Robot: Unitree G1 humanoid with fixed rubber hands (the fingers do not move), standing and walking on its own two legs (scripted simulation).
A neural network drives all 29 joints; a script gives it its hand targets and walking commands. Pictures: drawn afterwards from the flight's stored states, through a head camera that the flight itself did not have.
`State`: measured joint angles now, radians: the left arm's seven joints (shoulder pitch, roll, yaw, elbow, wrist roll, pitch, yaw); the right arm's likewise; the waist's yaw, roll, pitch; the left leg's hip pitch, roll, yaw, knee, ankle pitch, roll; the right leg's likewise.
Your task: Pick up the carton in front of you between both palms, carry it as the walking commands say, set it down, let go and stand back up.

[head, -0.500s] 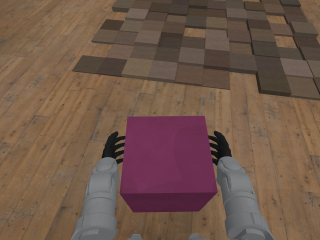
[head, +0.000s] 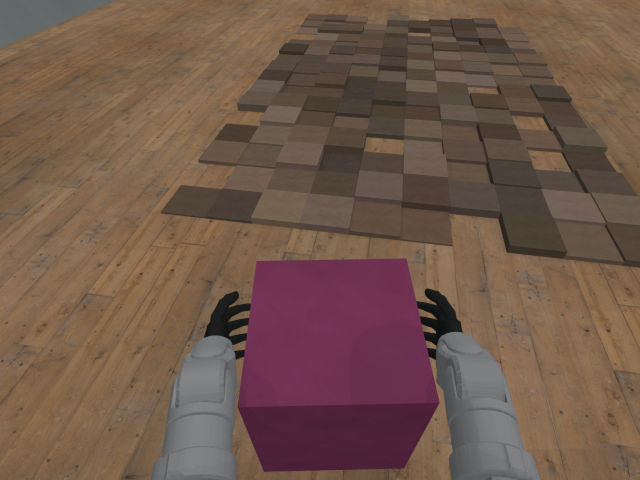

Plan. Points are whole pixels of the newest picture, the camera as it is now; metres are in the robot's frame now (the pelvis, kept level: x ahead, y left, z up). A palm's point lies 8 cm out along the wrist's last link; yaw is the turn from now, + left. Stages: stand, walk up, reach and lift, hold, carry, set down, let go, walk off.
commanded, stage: reach and lift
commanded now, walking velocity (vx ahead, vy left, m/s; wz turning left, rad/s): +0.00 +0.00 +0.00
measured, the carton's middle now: (332, 368) +0.30 +0.00 -0.05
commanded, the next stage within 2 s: hold in 0.82 s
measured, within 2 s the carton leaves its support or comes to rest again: neither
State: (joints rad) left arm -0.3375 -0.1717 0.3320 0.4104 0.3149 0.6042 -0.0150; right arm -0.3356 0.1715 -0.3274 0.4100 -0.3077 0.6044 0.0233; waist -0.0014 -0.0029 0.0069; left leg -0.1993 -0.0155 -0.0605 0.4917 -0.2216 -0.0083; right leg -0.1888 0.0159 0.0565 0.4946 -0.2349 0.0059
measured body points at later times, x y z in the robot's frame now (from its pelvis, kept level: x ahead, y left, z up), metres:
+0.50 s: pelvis +0.02 +0.00 +0.01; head -0.01 +0.00 +0.46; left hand +0.32 +0.15 +0.03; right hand +0.32 -0.15 +0.03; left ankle +0.03 +0.13 -0.74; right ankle +0.03 -0.13 -0.74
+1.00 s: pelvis +0.02 +0.00 +0.01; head -0.03 +0.00 +0.46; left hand +0.31 +0.15 +0.05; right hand +0.31 -0.15 +0.05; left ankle +0.03 +0.13 -0.74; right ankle +0.03 -0.13 -0.74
